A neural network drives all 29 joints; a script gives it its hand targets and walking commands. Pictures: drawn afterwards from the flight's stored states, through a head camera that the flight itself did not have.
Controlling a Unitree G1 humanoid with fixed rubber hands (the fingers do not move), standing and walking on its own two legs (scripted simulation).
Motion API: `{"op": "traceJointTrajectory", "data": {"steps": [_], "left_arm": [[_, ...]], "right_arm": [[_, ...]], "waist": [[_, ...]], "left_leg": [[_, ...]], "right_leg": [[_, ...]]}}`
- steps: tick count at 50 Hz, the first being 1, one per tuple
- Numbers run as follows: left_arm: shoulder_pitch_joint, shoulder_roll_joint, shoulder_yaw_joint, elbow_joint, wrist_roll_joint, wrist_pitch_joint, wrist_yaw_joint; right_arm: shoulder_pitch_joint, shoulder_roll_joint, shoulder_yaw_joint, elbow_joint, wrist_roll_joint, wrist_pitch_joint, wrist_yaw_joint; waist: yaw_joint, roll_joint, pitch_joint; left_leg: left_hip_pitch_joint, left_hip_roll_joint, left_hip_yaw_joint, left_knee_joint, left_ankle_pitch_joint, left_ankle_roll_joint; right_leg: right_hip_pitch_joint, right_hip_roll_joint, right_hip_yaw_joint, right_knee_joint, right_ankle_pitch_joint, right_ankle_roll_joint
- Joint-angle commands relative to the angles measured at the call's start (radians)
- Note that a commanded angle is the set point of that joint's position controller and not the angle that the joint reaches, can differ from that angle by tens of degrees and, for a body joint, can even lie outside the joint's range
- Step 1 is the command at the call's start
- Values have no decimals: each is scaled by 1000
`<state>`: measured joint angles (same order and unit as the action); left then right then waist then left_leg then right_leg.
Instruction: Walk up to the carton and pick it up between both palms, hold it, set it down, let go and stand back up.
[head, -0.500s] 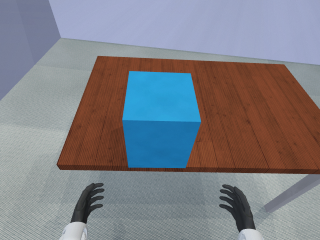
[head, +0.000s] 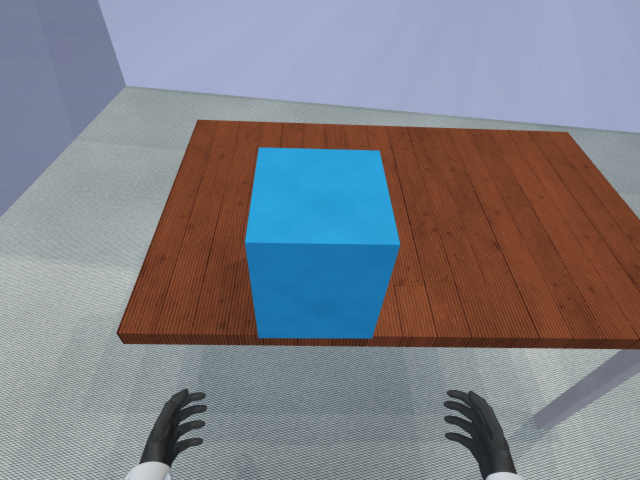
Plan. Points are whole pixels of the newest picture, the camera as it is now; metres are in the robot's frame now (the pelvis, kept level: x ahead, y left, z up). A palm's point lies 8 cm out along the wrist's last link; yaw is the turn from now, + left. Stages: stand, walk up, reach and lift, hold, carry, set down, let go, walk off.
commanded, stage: set down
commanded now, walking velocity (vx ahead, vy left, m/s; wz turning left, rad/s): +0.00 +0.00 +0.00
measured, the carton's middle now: (317, 246) +0.48 +0.02 -0.02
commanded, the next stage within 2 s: let go in 0.40 s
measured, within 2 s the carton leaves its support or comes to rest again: neither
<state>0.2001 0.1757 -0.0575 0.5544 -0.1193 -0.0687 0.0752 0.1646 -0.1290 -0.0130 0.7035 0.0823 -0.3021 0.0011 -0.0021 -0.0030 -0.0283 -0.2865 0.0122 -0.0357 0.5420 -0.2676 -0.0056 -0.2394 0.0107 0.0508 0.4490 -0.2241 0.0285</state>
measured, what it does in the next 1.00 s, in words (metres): stands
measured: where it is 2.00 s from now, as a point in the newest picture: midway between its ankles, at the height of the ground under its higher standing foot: outside the picture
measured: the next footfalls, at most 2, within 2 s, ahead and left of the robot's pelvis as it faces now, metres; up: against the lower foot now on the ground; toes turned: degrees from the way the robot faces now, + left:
none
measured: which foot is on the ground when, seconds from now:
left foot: down 0.00-1.00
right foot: down 0.00-1.00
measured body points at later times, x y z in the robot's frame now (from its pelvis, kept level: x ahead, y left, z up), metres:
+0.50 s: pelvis +0.00 +0.00 +0.00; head +0.01 +0.01 +0.45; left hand +0.17 +0.21 -0.09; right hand +0.18 -0.21 -0.08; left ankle +0.01 +0.11 -0.74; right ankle +0.01 -0.15 -0.74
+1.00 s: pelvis +0.00 +0.00 +0.00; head +0.01 +0.01 +0.45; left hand +0.16 +0.23 -0.10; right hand +0.16 -0.23 -0.10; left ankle +0.01 +0.11 -0.74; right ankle +0.01 -0.15 -0.74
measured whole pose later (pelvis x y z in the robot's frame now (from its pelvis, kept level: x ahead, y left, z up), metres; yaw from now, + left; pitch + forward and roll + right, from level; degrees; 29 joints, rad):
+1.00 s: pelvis +0.00 +0.00 +0.00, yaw +0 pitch +1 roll -2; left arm 0.20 0.21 -0.03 0.57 -0.11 0.06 0.05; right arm 0.16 -0.16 -0.05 0.74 -0.03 -0.12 0.01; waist 0.00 0.01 0.00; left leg -0.28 0.01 -0.04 0.54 -0.27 0.00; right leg -0.24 0.01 0.05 0.45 -0.22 0.03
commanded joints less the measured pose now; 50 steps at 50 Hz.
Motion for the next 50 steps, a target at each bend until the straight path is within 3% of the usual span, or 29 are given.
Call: {"op": "traceJointTrajectory", "data": {"steps": [1,8,9,16,21,31,44,45,46,49,50], "left_arm": [[-102,119,33,-189,47,-10,0],[-88,121,45,-213,68,23,2],[-92,112,51,-187,82,39,2],[-94,136,68,-215,72,68,-10],[-98,132,77,-186,93,104,-16],[-106,156,92,-182,97,137,-37],[-96,147,92,-191,117,154,-30],[-19,294,130,-39,162,96,-27],[-5,292,125,-19,161,83,-32],[-38,275,113,5,172,70,-43],[-43,276,114,11,175,65,-48]], "right_arm": [[-129,-181,-51,-99,-26,-15,27],[-115,-195,-54,-82,-40,-2,29],[-125,-204,-57,-39,-49,7,32],[-118,-200,-62,-92,-69,17,25],[-114,-217,-74,-28,-88,37,28],[-101,-192,-79,-36,-114,46,15],[-105,-216,-88,-17,-113,55,27],[7,-374,-87,35,-112,137,-5],[22,-365,-91,34,-113,173,-16],[-3,-335,-76,10,-120,210,-19],[-1,-340,-75,7,-120,214,-17]], "waist": [[26,51,-19],[17,55,-51],[15,66,-33],[9,16,-47],[-1,46,-32],[-8,35,-23],[-1,54,-22],[35,-36,-140],[23,-56,-144],[21,13,-94],[26,8,-87]], "left_leg": [[213,23,57,-210,155,-69],[242,20,61,-195,227,-76],[247,19,63,-200,216,-79],[244,7,79,-189,235,-66],[255,7,81,-194,232,-72],[245,-1,97,-193,208,-66],[236,2,97,-203,206,-67],[132,77,-39,-79,419,-3],[126,76,-28,-72,368,5],[65,65,-39,-105,130,27],[45,61,-48,-122,66,31]], "right_leg": [[111,10,-70,-87,49,-74],[127,17,-74,-80,103,-71],[111,21,-77,-83,82,-73],[124,18,-75,-84,114,-65],[114,23,-77,-85,100,-69],[118,23,-81,-85,103,-57],[124,41,-97,-71,110,-54],[102,-67,17,72,240,-67],[86,-64,11,90,207,-68],[41,-73,40,69,65,-67],[38,-70,43,65,29,-69]]}}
